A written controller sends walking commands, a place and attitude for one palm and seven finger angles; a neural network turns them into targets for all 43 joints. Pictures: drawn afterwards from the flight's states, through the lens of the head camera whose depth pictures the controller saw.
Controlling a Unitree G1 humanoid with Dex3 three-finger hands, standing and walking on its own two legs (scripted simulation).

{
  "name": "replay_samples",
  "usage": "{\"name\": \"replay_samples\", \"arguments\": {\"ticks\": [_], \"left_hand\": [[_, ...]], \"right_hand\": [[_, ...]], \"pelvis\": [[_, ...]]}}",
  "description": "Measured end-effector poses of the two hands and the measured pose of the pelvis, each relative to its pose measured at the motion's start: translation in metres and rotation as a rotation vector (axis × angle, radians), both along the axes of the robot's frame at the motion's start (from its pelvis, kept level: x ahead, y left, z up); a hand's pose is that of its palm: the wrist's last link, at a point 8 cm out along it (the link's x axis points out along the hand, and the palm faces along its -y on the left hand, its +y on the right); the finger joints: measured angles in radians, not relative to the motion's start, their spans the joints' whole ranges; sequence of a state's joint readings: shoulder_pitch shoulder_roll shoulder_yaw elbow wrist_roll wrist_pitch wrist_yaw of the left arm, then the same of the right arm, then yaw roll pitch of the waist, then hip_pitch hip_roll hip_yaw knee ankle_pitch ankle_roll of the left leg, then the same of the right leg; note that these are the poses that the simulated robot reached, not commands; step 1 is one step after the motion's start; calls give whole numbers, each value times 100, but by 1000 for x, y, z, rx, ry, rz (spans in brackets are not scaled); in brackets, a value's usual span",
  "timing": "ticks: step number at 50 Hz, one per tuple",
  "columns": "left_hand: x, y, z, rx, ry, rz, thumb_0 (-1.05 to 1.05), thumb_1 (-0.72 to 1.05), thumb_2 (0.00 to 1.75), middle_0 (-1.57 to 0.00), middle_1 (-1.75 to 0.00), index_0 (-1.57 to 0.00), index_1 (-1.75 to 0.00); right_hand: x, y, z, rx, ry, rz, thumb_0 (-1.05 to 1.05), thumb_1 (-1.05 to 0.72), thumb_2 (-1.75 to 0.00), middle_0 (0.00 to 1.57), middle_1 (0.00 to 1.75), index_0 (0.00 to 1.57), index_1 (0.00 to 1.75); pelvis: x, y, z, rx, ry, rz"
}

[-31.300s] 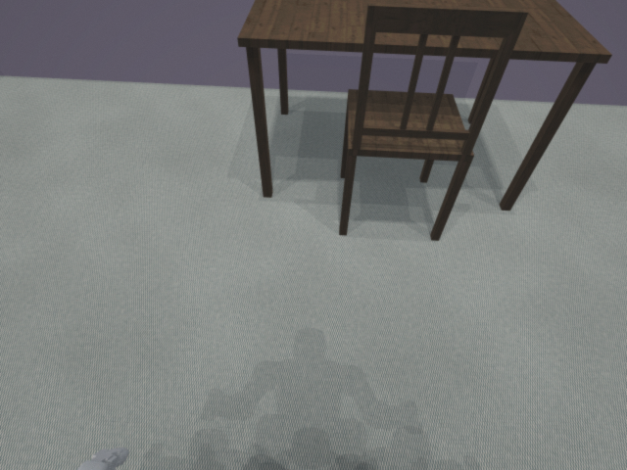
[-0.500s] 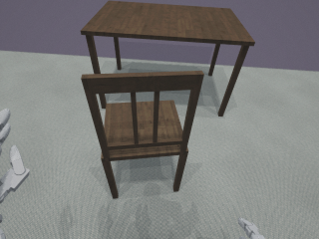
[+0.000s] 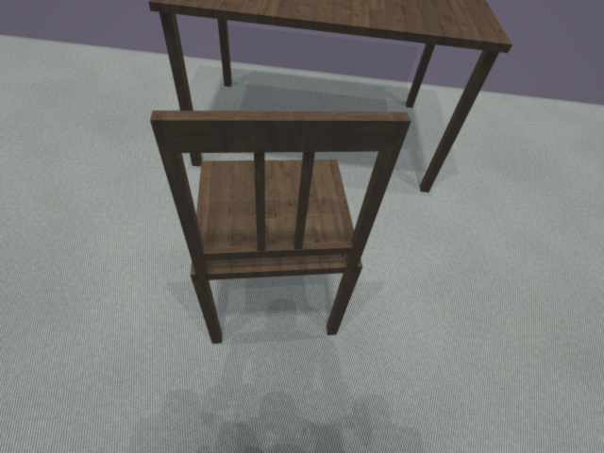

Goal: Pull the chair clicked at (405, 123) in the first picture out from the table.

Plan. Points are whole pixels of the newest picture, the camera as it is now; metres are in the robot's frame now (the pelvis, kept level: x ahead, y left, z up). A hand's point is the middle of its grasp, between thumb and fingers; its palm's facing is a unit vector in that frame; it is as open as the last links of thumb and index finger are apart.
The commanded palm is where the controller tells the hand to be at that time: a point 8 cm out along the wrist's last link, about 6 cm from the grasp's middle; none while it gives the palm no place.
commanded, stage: let the arm hang, fingers relaxed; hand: left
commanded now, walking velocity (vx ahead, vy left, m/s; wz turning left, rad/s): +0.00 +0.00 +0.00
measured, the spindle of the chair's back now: (260, 206) +0.56 +0.12 -0.08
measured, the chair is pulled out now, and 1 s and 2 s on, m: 0.60 0.60 0.60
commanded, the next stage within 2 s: look to check the result in 0.70 s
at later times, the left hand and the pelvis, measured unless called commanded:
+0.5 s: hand out of the picture -0.01 +0.14 -0.17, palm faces +0.01 -0.99 -0.16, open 7.3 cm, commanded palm none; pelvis -0.01 -0.01 +0.00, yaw -1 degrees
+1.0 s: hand out of the picture -0.02 +0.13 -0.17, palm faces +0.02 -0.99 -0.16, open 7.4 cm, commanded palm none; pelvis -0.01 -0.03 +0.00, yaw -1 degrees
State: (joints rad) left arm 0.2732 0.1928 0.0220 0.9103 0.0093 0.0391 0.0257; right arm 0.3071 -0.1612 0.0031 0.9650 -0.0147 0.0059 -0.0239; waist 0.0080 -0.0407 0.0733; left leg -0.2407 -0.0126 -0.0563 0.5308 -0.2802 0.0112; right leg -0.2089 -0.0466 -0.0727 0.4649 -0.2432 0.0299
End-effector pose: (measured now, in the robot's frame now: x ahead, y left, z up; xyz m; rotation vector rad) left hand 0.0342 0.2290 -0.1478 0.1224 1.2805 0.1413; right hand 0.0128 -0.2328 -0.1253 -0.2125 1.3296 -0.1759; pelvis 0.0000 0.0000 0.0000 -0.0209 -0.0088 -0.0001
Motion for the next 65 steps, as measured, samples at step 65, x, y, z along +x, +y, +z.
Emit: {"name": "replay_samples", "arguments": {"ticks": [65], "left_hand": [[-50, -46, 5, -2, 122, 8, 1, 91, 90, -20, -30, -20, -30]], "right_hand": [[-40, -6, -18, 90, 71, -57, 1, -91, -90, 20, 30, 20, 30]], "pelvis": [[-10, -31, 2, 19, -11, -13]]}}
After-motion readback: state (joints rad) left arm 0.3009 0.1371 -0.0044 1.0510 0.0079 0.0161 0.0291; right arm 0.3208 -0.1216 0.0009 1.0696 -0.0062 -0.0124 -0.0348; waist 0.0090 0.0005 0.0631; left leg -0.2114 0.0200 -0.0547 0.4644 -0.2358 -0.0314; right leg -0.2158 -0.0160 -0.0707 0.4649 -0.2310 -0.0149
